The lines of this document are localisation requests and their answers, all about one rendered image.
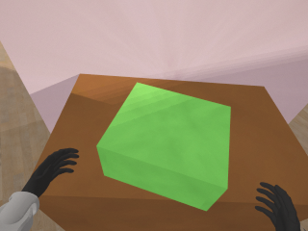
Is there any pedestal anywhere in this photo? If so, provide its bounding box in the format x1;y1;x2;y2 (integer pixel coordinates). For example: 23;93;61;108
30;73;308;231

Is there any robot right hand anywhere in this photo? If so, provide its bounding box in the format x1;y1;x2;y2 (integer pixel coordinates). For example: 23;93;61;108
255;182;301;231

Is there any robot left hand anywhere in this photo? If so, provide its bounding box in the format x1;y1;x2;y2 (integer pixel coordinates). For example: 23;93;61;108
22;148;79;198

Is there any carton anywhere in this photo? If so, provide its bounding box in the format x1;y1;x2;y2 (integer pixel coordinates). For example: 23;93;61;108
96;82;231;211

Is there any robot left forearm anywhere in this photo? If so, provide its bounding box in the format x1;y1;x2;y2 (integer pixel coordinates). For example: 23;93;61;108
0;192;39;231

